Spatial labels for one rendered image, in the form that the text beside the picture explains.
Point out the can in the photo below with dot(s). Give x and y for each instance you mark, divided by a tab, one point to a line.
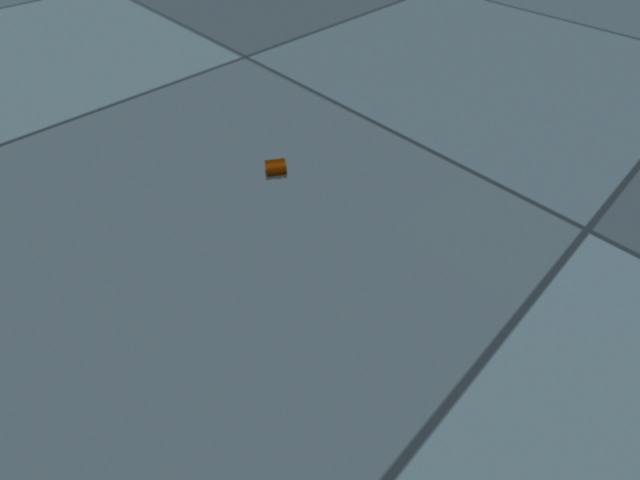
275	167

